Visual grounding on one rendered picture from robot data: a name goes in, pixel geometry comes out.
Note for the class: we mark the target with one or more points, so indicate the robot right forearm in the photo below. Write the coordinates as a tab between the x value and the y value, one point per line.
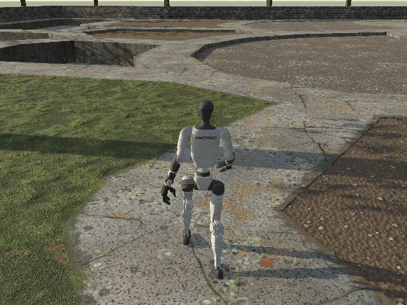
228	163

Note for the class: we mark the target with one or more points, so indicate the robot right foot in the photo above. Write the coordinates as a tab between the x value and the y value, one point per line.
217	272

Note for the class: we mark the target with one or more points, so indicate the robot right upper arm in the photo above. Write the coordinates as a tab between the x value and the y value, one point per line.
225	135

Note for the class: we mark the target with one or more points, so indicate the right robot hand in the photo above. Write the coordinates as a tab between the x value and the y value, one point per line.
222	164

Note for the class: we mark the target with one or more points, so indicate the left robot hand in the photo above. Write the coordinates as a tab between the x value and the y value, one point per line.
164	192

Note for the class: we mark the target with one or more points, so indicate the humanoid robot torso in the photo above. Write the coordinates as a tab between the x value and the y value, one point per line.
204	153

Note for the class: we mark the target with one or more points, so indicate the robot left upper arm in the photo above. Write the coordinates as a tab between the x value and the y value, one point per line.
182	143

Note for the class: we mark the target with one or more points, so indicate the robot left forearm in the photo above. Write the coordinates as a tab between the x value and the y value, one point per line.
172	172

